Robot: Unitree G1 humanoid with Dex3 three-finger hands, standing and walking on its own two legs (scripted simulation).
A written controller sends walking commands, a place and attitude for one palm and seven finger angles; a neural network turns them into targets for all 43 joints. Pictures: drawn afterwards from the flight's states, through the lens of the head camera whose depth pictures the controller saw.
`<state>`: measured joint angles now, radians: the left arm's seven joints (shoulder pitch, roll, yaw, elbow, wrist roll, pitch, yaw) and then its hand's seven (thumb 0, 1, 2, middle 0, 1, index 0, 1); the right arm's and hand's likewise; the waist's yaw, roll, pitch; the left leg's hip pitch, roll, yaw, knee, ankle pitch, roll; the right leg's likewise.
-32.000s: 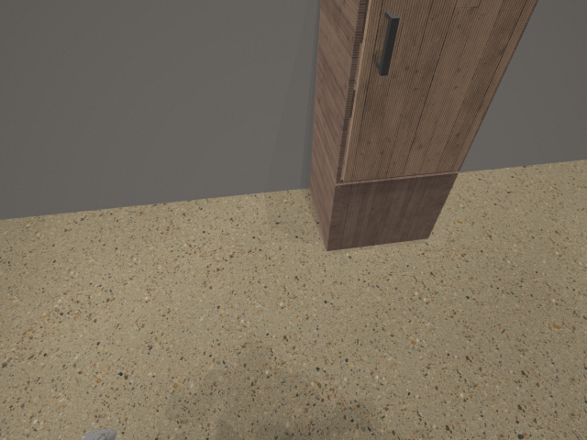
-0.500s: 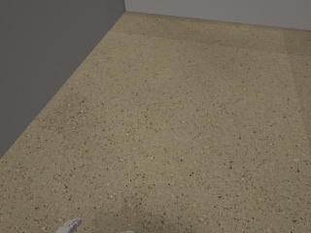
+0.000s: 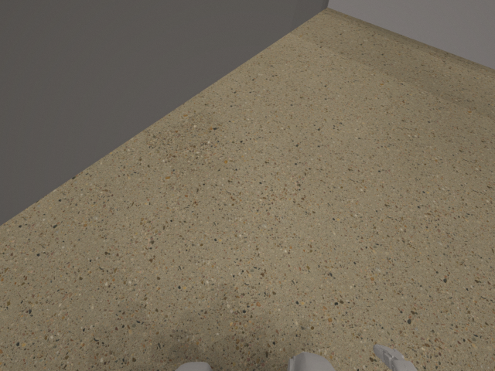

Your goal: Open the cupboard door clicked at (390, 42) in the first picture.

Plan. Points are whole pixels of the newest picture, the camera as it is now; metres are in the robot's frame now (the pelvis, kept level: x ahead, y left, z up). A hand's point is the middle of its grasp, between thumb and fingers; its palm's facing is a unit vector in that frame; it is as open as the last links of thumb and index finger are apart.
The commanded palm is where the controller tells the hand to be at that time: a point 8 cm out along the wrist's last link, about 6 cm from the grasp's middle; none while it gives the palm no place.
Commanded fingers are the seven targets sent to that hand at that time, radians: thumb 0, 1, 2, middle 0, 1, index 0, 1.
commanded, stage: turn to face it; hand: left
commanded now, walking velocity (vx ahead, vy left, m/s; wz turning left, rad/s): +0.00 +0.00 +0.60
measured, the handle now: out of the picture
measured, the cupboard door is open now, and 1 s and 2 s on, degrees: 36 36 36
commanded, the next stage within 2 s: none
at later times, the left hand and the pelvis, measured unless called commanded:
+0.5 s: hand out of the picture +0.02 +0.16 -0.16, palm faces +0.33 -0.92 -0.22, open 7.4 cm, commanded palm none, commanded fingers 0.00 0.90 0.90 -0.20 -0.30 -0.20 -0.30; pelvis +0.01 -0.04 +0.01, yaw +19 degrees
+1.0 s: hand out of the picture +0.00 +0.15 -0.14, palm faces +0.57 -0.77 -0.30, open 7.4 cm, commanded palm none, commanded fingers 0.00 0.90 0.90 -0.20 -0.30 -0.20 -0.30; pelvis +0.04 -0.07 +0.01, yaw +37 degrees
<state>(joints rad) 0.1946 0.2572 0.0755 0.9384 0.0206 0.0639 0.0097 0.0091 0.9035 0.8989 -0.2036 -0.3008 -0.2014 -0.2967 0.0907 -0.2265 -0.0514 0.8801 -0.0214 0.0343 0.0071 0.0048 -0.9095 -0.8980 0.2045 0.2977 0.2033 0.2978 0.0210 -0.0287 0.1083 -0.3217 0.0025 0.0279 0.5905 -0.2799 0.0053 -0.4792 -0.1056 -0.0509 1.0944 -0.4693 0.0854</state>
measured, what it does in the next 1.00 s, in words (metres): steps on the spot, turning left: right foot, then left foot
